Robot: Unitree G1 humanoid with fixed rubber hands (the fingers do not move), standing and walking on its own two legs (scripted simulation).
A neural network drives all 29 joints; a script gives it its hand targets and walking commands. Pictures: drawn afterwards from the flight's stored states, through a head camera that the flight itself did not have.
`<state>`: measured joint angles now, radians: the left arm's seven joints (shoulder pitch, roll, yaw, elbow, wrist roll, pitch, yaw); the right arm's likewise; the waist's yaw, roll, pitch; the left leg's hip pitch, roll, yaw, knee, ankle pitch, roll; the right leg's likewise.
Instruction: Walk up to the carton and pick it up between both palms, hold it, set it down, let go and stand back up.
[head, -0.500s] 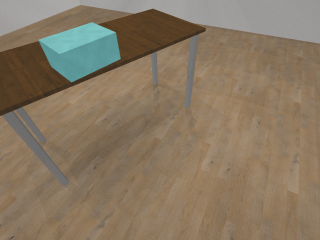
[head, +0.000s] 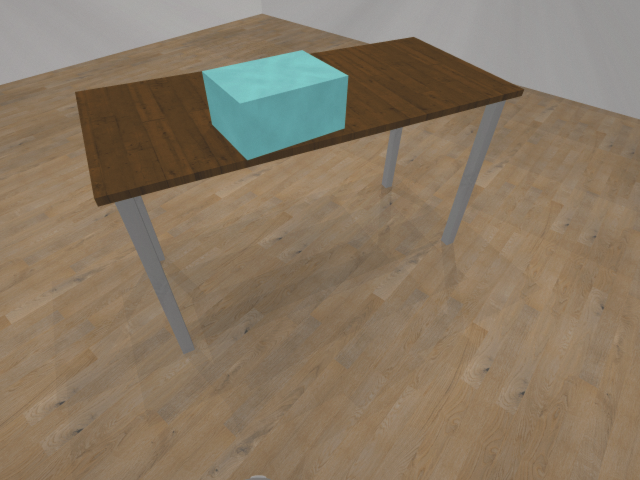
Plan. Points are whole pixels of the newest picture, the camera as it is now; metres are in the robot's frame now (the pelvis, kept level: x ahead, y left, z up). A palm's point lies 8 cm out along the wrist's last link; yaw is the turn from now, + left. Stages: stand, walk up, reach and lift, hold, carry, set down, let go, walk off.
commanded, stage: walk up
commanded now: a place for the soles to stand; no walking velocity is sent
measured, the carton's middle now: (276, 101) +1.00 +0.17 +0.03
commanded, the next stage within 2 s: none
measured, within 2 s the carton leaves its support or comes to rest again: neither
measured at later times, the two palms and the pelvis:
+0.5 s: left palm (124, 445) +0.21 +0.32 -0.13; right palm out of the picture +0.16 -0.17 -0.10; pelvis +0.19 +0.06 +0.01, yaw +13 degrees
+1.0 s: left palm (193, 365) +0.33 +0.24 -0.11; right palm (454, 296) +0.50 -0.23 -0.13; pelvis +0.37 +0.00 +0.00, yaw +19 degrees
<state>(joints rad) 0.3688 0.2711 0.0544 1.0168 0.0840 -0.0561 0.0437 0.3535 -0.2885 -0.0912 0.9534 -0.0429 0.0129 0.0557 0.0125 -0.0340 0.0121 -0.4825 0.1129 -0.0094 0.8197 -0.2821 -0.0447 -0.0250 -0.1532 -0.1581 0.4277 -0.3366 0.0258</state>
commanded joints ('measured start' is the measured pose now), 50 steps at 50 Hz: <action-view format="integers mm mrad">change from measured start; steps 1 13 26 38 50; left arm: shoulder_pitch -96 8 -274 -7 -42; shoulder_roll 198 74 24 89 104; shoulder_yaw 23 -56 -77 -13 -11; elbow -88 -189 -282 -257 -296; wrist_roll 23 -30 -31 -85 -72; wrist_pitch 3 21 34 44 45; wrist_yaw -17 -77 -73 -11 -3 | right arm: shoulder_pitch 139 226 361 246 47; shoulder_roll -35 -42 -27 -14 -32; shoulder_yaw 4 30 52 62 49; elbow -46 -105 -102 -168 -160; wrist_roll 10 28 6 12 10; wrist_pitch -37 -93 -122 -49 28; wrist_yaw -4 -65 -75 -92 -105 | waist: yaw -76 -21 -117 10 -17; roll -89 82 181 -34 -114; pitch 148 51 166 34 -1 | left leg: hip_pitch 289 290 444 9 24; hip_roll -29 80 90 -101 -140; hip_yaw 113 -294 -256 -129 -76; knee -188 -533 -480 449 310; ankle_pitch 33 150 300 -183 -28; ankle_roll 25 103 148 50 2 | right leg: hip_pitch -351 -510 -669 -119 -128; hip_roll -153 42 67 -184 -137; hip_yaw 26 165 108 413 138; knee -63 735 255 -160 -35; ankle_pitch -436 82 280 224 807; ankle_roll -151 -21 -5 -109 -137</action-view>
